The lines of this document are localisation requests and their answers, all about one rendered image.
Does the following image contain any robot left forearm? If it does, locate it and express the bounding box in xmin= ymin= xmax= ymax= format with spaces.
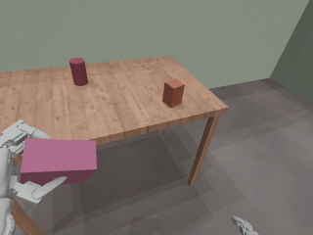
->
xmin=0 ymin=198 xmax=16 ymax=235

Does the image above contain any sponge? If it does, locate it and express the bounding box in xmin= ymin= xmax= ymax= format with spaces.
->
xmin=20 ymin=138 xmax=97 ymax=186

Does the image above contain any robot left hand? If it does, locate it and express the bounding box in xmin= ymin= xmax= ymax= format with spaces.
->
xmin=0 ymin=119 xmax=67 ymax=206

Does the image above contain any robot right hand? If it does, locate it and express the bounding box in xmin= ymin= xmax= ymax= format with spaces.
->
xmin=232 ymin=216 xmax=259 ymax=235

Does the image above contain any table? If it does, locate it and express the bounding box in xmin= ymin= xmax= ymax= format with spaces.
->
xmin=0 ymin=56 xmax=229 ymax=235

